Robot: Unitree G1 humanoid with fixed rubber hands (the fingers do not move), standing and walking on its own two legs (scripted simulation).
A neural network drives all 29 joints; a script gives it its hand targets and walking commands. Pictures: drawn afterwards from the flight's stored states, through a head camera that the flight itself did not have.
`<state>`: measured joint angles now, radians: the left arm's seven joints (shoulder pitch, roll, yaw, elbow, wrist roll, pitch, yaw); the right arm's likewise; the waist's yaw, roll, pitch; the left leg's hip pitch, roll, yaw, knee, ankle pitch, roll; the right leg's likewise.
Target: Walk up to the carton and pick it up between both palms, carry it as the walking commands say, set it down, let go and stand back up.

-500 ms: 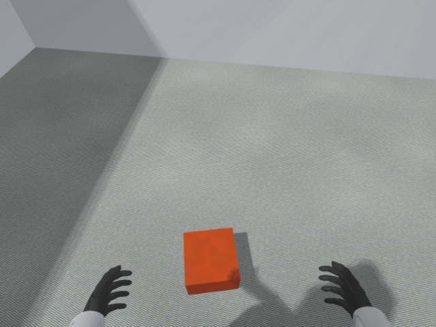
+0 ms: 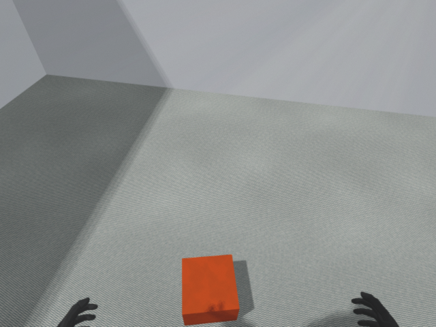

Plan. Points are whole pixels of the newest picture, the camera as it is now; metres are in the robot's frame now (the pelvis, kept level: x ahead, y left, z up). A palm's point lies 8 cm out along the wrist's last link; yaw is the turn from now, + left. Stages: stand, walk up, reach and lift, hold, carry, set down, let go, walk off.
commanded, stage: stand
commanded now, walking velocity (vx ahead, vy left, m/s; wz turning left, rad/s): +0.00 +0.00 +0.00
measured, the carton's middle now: (208, 288) +0.44 +0.04 -0.70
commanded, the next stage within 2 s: none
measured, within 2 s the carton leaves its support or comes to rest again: neither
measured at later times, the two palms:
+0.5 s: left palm out of the picture +0.08 +0.30 -0.09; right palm out of the picture +0.08 -0.31 -0.08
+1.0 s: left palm out of the picture +0.05 +0.31 -0.10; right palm out of the picture +0.04 -0.31 -0.09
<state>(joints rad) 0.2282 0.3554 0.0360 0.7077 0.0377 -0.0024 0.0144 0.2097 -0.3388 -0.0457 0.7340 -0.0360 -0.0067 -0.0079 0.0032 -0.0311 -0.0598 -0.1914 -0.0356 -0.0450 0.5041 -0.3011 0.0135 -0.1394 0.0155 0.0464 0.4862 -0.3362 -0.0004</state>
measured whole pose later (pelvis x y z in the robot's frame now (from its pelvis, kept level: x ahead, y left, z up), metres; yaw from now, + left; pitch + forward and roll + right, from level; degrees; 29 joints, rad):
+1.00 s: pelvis -0.04 +0.00 +0.01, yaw +0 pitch -3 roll +0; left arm 0.15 0.40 -0.01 1.02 0.02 -0.02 0.01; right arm 0.18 -0.39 0.00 1.00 -0.01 -0.02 -0.01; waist 0.00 -0.02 0.00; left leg -0.15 -0.03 -0.05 0.38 -0.18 0.01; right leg -0.10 0.02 0.05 0.37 -0.22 0.00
